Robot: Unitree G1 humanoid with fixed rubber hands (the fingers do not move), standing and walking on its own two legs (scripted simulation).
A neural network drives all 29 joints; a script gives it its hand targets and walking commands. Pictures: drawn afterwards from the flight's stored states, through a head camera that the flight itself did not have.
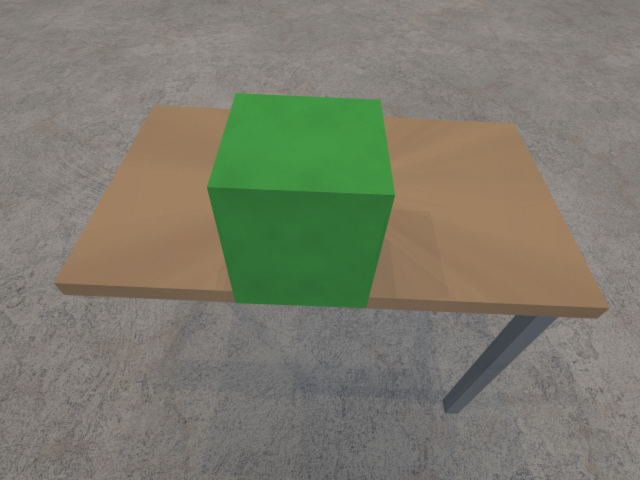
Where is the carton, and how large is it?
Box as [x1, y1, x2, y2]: [207, 93, 394, 307]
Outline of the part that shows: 236,93 207,185 235,302 365,307 394,197 380,100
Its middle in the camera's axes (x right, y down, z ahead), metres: -0.02 -0.05 +0.59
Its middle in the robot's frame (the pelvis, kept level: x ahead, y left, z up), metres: +0.48 +0.02 +0.05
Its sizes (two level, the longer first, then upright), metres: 0.210 0.200 0.250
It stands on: a table, 0.70 m high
